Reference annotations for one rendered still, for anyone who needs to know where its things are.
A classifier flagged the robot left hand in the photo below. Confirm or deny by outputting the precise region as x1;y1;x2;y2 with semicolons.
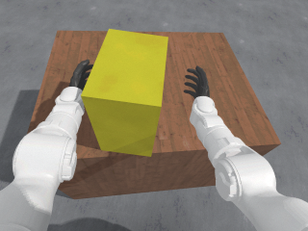
69;59;93;90

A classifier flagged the left robot forearm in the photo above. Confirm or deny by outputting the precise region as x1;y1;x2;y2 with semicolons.
13;87;85;177

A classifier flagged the robot right hand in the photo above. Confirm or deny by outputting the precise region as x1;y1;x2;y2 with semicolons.
184;65;210;99

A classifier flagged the carton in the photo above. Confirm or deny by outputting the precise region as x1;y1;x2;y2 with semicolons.
81;29;168;157

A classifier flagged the robot left upper arm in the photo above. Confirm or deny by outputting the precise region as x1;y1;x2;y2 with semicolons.
0;133;77;231

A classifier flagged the pedestal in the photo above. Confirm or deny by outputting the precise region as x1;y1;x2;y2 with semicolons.
27;30;281;199

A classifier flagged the right robot forearm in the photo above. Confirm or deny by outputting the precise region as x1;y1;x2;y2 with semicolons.
190;96;276;187

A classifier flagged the robot right upper arm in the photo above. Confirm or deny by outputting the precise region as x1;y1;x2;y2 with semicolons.
215;153;308;231

